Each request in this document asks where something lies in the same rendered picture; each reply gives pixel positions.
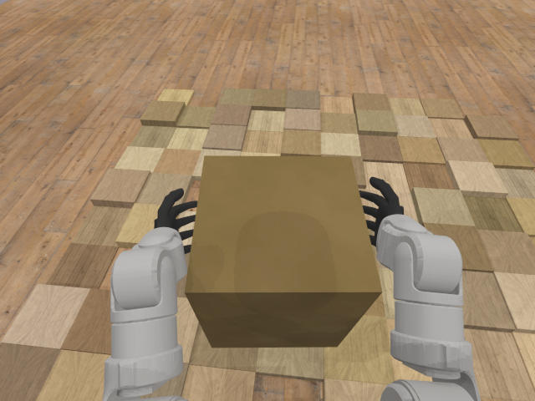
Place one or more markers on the robot right hand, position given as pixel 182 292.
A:
pixel 388 205

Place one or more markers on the robot left hand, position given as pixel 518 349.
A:
pixel 167 215

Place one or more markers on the right robot forearm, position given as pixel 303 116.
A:
pixel 429 332

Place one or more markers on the carton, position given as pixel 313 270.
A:
pixel 280 253

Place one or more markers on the left robot forearm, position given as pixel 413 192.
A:
pixel 145 353

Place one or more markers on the right robot upper arm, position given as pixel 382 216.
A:
pixel 413 390

